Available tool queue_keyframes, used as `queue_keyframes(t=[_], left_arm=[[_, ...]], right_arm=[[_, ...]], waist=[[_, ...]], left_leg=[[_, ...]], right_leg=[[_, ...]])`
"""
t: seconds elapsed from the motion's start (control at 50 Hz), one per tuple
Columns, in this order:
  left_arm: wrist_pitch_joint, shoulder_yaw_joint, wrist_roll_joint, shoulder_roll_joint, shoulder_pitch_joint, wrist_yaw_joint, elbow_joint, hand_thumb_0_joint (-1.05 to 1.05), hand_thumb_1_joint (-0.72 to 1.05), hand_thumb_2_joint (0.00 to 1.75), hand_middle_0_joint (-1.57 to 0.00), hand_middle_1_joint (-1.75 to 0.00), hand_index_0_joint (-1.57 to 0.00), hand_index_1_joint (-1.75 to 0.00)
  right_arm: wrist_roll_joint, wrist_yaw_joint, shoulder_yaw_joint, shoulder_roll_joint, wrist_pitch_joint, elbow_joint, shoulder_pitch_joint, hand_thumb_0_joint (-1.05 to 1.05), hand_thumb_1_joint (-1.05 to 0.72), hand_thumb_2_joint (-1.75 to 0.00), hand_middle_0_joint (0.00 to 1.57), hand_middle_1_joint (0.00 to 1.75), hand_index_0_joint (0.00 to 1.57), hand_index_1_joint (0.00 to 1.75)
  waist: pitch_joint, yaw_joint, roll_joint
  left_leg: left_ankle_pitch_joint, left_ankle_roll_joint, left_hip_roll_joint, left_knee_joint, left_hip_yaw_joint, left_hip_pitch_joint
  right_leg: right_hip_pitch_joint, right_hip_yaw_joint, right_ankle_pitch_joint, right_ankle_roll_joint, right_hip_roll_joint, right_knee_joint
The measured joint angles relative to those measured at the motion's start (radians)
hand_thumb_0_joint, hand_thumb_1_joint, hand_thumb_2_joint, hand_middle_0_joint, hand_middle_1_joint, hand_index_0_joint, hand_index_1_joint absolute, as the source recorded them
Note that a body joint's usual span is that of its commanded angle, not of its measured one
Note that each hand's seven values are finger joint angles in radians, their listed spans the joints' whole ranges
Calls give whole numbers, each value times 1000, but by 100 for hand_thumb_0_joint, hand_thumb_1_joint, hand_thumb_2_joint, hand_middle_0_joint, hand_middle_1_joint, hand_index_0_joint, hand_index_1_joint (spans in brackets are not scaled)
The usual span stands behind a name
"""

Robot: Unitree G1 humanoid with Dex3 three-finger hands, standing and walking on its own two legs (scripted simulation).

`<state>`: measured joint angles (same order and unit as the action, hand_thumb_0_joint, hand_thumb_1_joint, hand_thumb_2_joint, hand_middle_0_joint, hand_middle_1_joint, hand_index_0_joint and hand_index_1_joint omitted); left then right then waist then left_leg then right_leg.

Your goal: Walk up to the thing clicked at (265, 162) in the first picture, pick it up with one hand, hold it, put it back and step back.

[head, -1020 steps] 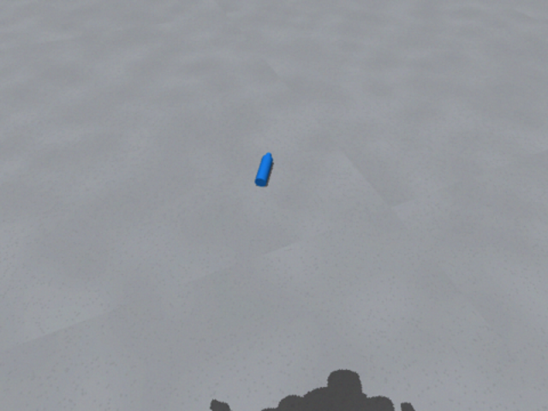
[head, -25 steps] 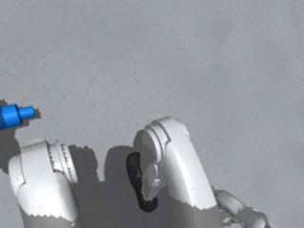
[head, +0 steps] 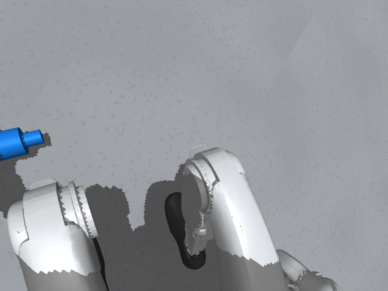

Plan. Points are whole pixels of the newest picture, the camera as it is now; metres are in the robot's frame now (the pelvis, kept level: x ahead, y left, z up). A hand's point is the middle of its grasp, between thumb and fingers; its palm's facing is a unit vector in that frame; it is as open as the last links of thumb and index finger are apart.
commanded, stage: settle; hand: left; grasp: from above
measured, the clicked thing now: out of the picture +0.39 +0.32 -0.26
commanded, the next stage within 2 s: lift in 0.88 s
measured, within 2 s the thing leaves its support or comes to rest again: leaves its support in 0.34 s
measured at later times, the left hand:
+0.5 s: hand out of the picture +0.37 +0.34 -0.20, palm faces -0.37 -0.14 -0.92, open 8.6 cm
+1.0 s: hand out of the picture +0.36 +0.34 -0.12, palm faces -0.44 -0.11 -0.89, open 8.7 cm
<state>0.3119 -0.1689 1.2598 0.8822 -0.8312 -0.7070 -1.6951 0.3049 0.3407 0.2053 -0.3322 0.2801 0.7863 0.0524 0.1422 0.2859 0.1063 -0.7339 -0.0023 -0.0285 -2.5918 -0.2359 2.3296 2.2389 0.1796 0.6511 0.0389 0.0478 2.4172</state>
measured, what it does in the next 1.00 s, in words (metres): stands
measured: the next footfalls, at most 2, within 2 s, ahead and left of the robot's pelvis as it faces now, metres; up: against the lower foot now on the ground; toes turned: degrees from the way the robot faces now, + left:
none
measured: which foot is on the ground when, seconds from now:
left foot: down 0.00-1.00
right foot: down 0.00-1.00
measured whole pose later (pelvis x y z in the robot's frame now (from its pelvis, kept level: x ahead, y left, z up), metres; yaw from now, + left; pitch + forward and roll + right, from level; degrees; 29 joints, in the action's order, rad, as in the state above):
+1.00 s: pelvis +0.00 -0.01 +0.05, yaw +6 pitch +33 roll -8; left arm 0.22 -0.09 1.24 0.65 -0.75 -0.43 -1.31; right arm 0.14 0.21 0.00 -0.30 0.12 0.79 0.13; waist -0.09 0.17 0.00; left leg -0.68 -0.01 -0.01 -2.38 -0.12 2.29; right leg 2.22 0.09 0.65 0.02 0.01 2.29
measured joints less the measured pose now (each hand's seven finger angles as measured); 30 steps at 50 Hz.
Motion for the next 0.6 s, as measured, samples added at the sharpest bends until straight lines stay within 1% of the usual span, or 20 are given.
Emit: queue_keyframes(t=[0.08, 0.14, 0.2, 0.26, 0.32, 0.36, 0.4, 0.46, 0.52, 0.6], left_arm=[[1, 5, 18, 1, 0, -16, -4, 0, 31, 24, -73, -37, -77, -33], [-10, 20, 19, -8, 2, -21, 2, 0, 29, 25, -75, -37, -79, -34], [-20, 12, 32, -18, 12, -19, 24, -1, 28, 26, -76, -37, -80, -34], [-30, -13, 44, -28, 29, -6, 56, -1, 26, 27, -78, -37, -81, -35], [-43, -35, 36, -47, 56, 10, 115, -1, 25, 28, -79, -38, -82, -35], [-55, -36, 22, -67, 78, 28, 173, -1, 24, 28, -79, -38, -82, -35], [-72, -12, -2, -97, 102, 48, 237, -1, 24, 28, -80, -38, -83, -35], [-94, 14, -27, -145, 123, 74, 301, -1, 24, 27, -80, -38, -83, -35], [-118, 49, -36, -181, 109, 106, 299, -1, 25, 26, -79, -38, -83, -35], [-138, 78, -49, -208, 85, 164, 292, -1, 24, 26, -80, -39, -83, -36]], right_arm=[[6, -10, -2, -5, -5, 6, -4, 0, -89, -89, 20, 30, 20, 30], [7, -14, -11, -9, -2, 12, -6, 0, -90, -90, 20, 30, 20, 30], [5, -10, -21, -15, 2, 14, -6, 0, -90, -90, 20, 30, 20, 30], [-2, -1, -41, -17, 9, 14, -3, 0, -90, -90, 20, 30, 20, 30], [-16, 8, -67, -18, 15, 16, 3, 0, -91, -90, 20, 30, 20, 30], [-31, 12, -88, -17, 13, 16, 10, 0, -91, -90, 20, 30, 20, 30], [-50, 14, -109, -11, 6, 23, 16, 0, -91, -90, 20, 30, 20, 30], [-82, 12, -136, 0, -15, 34, 17, 0, -91, -90, 20, 30, 20, 30], [-105, 7, -152, 11, -36, 34, 9, 0, -91, -90, 20, 30, 20, 30], [-125, -8, -160, 21, -53, 14, 0, 0, -91, -90, 20, 30, 20, 30]], waist=[[-7, -1, 5], [-17, -4, 7], [-31, -6, 7], [-44, -9, 7], [-57, -17, 1], [-72, -28, -8], [-96, -43, -22], [-137, -67, -45], [-169, -83, -68], [-188, -98, -91]], left_leg=[[-1, -1, 0, -2, -2, -1], [-4, -2, 1, -2, -2, 0], [-6, -3, 4, -1, -2, 4], [-10, 0, 8, 0, 1, 6], [-13, 3, 12, 0, 5, 9], [-16, 4, 14, 4, 10, 13], [-18, 4, 14, 13, 17, 17], [-18, 2, 12, 37, 35, 19], [-9, -3, 11, 66, 56, 15], [10, -6, 9, 104, 77, 3]], right_leg=[[-3, 1, 2, 1, 0, -1], [-5, 1, 5, 3, 0, -2], [-4, 2, 10, 3, -2, -3], [-3, 0, 18, 1, -6, 0], [0, -3, 27, -2, -11, 6], [5, -7, 33, -4, -14, 6], [12, -13, 38, -6, -17, 3], [19, -26, 43, -8, -20, -10], [20, -42, 41, -9, -23, -26], [16, -59, 28, -10, -25, -50]])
